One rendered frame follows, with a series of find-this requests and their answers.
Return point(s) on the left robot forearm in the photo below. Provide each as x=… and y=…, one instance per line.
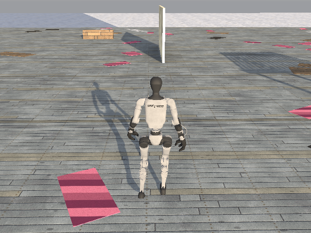
x=131, y=126

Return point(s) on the robot right upper arm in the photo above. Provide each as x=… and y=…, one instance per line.
x=173, y=110

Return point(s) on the robot right shin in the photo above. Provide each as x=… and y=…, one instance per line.
x=164, y=173

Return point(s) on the robot right hand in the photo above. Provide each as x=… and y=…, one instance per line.
x=183, y=144

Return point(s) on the robot head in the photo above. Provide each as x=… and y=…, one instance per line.
x=156, y=84

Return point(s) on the robot left upper arm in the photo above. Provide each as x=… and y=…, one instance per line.
x=137, y=110

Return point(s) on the robot left hand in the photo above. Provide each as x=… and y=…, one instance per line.
x=130, y=137

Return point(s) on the right robot forearm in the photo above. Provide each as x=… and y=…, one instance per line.
x=179, y=130

